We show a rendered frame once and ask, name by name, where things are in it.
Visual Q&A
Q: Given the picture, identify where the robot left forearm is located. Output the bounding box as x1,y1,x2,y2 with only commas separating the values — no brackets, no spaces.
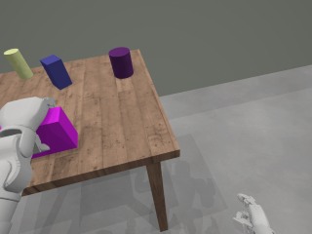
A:
0,125,36,234

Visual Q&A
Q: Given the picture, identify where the left robot hand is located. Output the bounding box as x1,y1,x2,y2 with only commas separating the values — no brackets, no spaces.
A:
0,97,57,154

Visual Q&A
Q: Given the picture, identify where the right robot hand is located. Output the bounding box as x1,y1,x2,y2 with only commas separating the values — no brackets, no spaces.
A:
233,193,270,234

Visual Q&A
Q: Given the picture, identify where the table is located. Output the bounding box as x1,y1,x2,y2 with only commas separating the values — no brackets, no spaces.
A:
0,49,180,232

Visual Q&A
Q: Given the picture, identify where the sponge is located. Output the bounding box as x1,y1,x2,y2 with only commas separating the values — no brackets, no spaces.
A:
0,106,78,159

